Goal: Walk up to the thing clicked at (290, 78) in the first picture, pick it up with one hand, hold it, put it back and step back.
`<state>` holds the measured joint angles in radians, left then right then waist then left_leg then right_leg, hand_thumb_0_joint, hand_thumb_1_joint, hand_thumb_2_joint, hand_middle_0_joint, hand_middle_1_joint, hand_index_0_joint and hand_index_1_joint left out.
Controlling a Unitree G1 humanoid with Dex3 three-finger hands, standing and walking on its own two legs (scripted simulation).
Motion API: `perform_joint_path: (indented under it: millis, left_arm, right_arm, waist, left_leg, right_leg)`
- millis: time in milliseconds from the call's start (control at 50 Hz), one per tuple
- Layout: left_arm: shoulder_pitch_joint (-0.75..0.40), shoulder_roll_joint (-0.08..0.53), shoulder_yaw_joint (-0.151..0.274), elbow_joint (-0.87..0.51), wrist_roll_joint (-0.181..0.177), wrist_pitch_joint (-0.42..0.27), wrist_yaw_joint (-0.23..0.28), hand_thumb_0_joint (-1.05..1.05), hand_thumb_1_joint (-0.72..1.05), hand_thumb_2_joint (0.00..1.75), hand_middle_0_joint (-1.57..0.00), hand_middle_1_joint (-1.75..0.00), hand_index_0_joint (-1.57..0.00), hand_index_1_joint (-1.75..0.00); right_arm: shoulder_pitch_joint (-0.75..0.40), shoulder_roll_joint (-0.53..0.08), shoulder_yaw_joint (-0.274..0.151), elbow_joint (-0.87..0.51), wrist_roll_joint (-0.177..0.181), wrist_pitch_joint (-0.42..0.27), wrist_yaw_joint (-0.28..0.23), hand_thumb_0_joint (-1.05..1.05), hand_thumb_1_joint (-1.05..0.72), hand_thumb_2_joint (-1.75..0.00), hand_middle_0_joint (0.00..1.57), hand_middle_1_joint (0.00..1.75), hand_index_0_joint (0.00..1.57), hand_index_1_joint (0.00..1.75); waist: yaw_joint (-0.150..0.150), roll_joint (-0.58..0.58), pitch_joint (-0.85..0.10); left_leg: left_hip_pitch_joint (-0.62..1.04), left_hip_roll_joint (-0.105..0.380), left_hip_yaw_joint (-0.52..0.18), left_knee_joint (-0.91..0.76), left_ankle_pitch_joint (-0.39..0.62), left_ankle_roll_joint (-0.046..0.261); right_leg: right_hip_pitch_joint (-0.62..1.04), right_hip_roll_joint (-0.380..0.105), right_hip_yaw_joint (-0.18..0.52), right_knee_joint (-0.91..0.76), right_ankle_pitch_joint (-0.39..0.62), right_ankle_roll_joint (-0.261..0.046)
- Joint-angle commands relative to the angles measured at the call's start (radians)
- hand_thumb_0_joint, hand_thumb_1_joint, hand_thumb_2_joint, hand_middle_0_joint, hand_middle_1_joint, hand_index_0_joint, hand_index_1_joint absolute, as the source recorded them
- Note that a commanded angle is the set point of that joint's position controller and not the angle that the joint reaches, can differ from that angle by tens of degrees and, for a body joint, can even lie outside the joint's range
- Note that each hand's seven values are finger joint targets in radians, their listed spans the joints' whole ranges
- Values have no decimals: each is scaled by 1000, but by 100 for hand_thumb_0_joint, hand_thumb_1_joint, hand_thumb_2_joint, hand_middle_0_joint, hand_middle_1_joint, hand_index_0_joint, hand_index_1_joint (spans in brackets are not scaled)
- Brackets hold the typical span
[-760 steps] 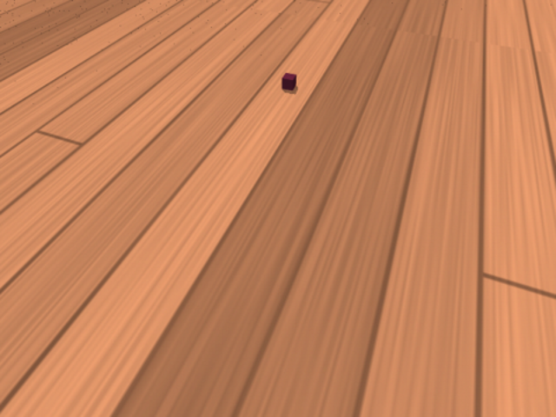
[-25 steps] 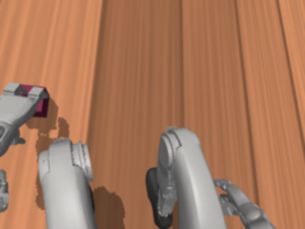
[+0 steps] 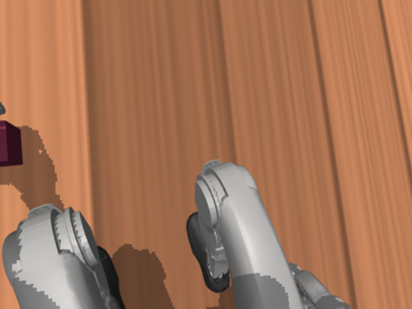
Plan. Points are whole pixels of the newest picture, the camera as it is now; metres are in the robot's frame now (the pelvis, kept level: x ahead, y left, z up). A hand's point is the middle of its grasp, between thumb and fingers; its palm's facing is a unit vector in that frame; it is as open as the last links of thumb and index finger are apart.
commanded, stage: rest palm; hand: left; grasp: from above
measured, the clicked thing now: out of the picture +0.45 +0.31 -0.26
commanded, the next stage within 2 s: close in 1.66 s
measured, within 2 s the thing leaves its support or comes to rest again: neither
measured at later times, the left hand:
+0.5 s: hand out of the picture +0.41 +0.29 -0.22, palm faces -0.40 +0.02 -0.92, open 14.1 cm
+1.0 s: hand out of the picture +0.42 +0.30 -0.23, palm faces -0.52 -0.10 -0.85, open 13.8 cm
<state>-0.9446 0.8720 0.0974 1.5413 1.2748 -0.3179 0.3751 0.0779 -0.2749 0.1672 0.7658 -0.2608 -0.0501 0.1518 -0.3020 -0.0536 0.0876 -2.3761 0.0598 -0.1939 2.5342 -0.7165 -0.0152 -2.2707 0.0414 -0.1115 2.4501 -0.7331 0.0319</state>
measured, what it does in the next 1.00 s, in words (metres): stands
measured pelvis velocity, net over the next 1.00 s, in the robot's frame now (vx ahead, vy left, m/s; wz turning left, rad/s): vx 0.00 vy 0.00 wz -0.05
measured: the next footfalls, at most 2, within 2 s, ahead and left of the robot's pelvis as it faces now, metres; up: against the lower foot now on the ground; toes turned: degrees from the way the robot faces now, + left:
none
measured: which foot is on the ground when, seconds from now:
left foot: down 0.00-1.00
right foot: down 0.00-1.00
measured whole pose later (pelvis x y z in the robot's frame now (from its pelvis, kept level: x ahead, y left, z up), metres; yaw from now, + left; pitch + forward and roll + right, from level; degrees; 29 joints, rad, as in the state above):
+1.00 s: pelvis +0.00 +0.00 +0.00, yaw -3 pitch +27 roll -12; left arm -0.89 0.95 0.09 1.55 1.31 -0.43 0.50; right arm 0.08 -0.28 0.27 0.72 -0.31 -0.08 0.21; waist -0.31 -0.12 0.13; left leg -2.33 0.06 -0.26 2.57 -0.74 -0.02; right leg -2.21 0.06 -0.16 2.44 -0.73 0.04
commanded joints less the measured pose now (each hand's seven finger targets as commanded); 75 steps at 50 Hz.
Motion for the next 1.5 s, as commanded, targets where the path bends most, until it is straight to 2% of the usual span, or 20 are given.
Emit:
perform_joint_path:
  millis: [0, 20, 80, 160, 260, 360, 440, 520, 580, 600, 660, 720, 800, 900, 1000, 1140, 1220, 1360, 1420, 1480]
  left_arm:
    - [-135, 305, 68, -211, -18, -125, 10, 0, -44, 90, -4, -100, -9, -95]
    - [-119, 336, 103, -236, -11, -156, 25, 0, -44, 90, -4, -98, -9, -93]
    - [-148, 313, 83, -247, 38, -230, 87, 0, -44, 90, -3, -95, -8, -90]
    - [-123, 234, 18, -139, 104, -230, 199, 0, -43, 89, -3, -94, -8, -89]
    - [-146, 166, -50, -78, 172, -143, 336, 0, -43, 89, -3, -94, -8, -90]
    - [-226, 103, -99, -32, 153, -15, 414, 0, -45, 90, -4, -95, -8, -91]
    - [-247, 102, -109, 15, 114, 77, 407, 0, -44, 88, -4, -99, -9, -94]
    - [-293, 105, -95, 26, 59, 122, 339, 0, -41, 85, -4, -103, -10, -96]
    - [-320, 201, -30, -24, 23, 118, 286, 0, -42, 86, -4, -105, -11, -98]
    - [-288, 232, 11, 8, 21, 113, 267, 0, -43, 87, -4, -104, -10, -98]
    - [-243, 198, 7, 48, 10, 86, 192, 0, -40, 84, -3, -107, -11, -99]
    - [-205, 176, -32, 19, -13, 46, 124, 0, -41, 84, -3, -106, -11, -98]
    - [-142, 251, 3, -68, -13, -41, 98, 0, -43, 88, -4, -102, -10, -96]
    - [-111, 266, 18, -61, 11, -125, 129, 0, -44, 90, -4, -98, -8, -94]
    - [-113, 268, -2, -56, 86, -157, 214, 0, -43, 90, -4, -96, -8, -92]
    - [-192, 205, -56, -81, 140, -77, 371, 0, -43, 89, -4, -97, -8, -93]
    - [-212, 146, -98, -11, 127, 15, 421, 0, -43, 90, -5, -97, -8, -93]
    - [-298, 130, -100, -2, 39, 120, 345, 0, -41, 87, -5, -100, -10, -94]
    - [-288, 201, -28, 23, 17, 122, 279, 0, -41, 86, -5, -101, -10, -95]
    - [-229, 198, -2, 75, 4, 104, 202, 0, -41, 87, -4, -101, -10, -95]
  right_arm:
    - [176, -294, -69, -54, -7, 24, -15, 0, -90, -90, 20, 30, 20, 30]
    - [183, -272, -56, -54, -8, 37, -13, 0, -89, -89, 20, 30, 20, 30]
    - [160, -300, -63, -54, -33, 52, -14, 0, -89, -89, 20, 30, 20, 30]
    - [105, -287, -51, -22, -59, 44, -10, 0, -89, -89, 20, 30, 20, 30]
    - [76, -297, -59, 14, -85, 23, -12, 0, -89, -89, 20, 30, 20, 30]
    - [40, -297, -57, 31, -76, -28, 10, 0, -89, -89, 20, 30, 20, 30]
    - [37, -301, -54, 26, -61, -66, 25, 0, -90, -90, 20, 30, 20, 30]
    - [54, -315, -59, 10, -44, -113, 44, 0, -90, -90, 20, 30, 20, 30]
    - [72, -313, -53, -27, -26, -125, 38, 0, -90, -90, 20, 30, 20, 30]
    - [95, -319, -54, -29, -27, -124, 36, 0, -90, -90, 20, 30, 20, 30]
    - [123, -297, -46, -26, -26, -111, 34, 0, -90, -90, 20, 30, 20, 30]
    - [123, -291, -40, -47, -19, -94, 31, 0, -90, -90, 20, 30, 20, 30]
    - [155, -282, -7, -54, -24, -62, 33, 0, -90, -90, 20, 30, 20, 30]
    - [154, -286, 20, -60, -40, -31, 41, 0, -90, -90, 20, 30, 20, 30]
    - [112, -311, 1, -54, -54, -17, 30, 0, -89, -90, 20, 30, 20, 30]
    - [68, -324, -14, -21, -72, -44, 23, 0, -89, -90, 20, 30, 20, 30]
    - [52, -322, -24, -6, -67, -82, 37, 0, -90, -90, 20, 30, 20, 30]
    - [68, -332, -45, -7, -34, -141, 56, 0, -90, -90, 20, 30, 20, 30]
    - [88, -345, -45, -42, -20, -153, 56, 0, -90, -90, 20, 30, 20, 30]
    - [118, -325, -43, -41, -16, -140, 51, 0, -90, -90, 20, 30, 20, 30]
  waist:
    - [42, 277, -776]
    - [60, 310, -813]
    - [38, 325, -740]
    - [36, 382, -645]
    - [20, 389, -617]
    - [-5, 395, -621]
    - [-13, 380, -615]
    - [-34, 395, -604]
    - [-13, 372, -664]
    - [-28, 356, -657]
    - [-52, 332, -627]
    - [-29, 331, -659]
    - [-10, 364, -711]
    - [-22, 343, -693]
    - [-4, 383, -601]
    - [-20, 399, -599]
    - [-33, 384, -573]
    - [-36, 400, -590]
    - [-45, 359, -583]
    - [-56, 340, -580]
  left_leg:
    - [509, -28, 106, -168, 377, 45]
    - [533, -20, 99, -176, 392, 44]
    - [568, -13, 78, -169, 359, 38]
    - [561, -10, 78, -219, 226, 26]
    - [560, -11, 75, -249, 173, 8]
    - [518, -17, 74, -244, 181, 10]
    - [484, -14, 81, -228, 176, 19]
    - [487, -13, 76, -226, 133, 27]
    - [480, -13, 78, -222, 141, 34]
    - [480, -13, 79, -215, 151, 37]
    - [436, -19, 80, -202, 158, 42]
    - [470, -18, 79, -198, 234, 40]
    - [548, -11, 69, -189, 352, 31]
    - [554, -4, 57, -164, 386, 36]
    - [530, 0, 48, -215, 226, 22]
    - [508, -6, 57, -236, 162, 9]
    - [472, -8, 60, -235, 146, 12]
    - [467, -1, 56, -241, 97, 21]
    - [452, -8, 56, -223, 116, 32]
    - [447, -12, 57, -223, 148, 32]
  right_leg:
    - [505, 42, -63, -262, 418, -44]
    - [536, 47, -60, -259, 427, -41]
    - [442, 51, -82, -250, 371, -53]
    - [329, 62, -101, -245, 237, -59]
    - [238, 71, -118, -234, 199, -73]
    - [202, 70, -117, -221, 234, -73]
    - [225, 62, -105, -221, 250, -66]
    - [233, 50, -103, -218, 221, -62]
    - [299, 43, -92, -241, 225, -58]
    - [315, 39, -97, -236, 238, -53]
    - [335, 44, -95, -238, 253, -51]
    - [390, 51, -93, -241, 330, -46]
    - [471, 56, -111, -228, 420, -44]
    - [481, 63, -123, -231, 444, -35]
    - [366, 79, -132, -235, 274, -54]
    - [298, 83, -127, -242, 225, -65]
    - [238, 76, -129, -229, 218, -67]
    - [243, 63, -105, -241, 190, -66]
    - [274, 48, -112, -237, 218, -54]
    - [306, 50, -112, -233, 245, -53]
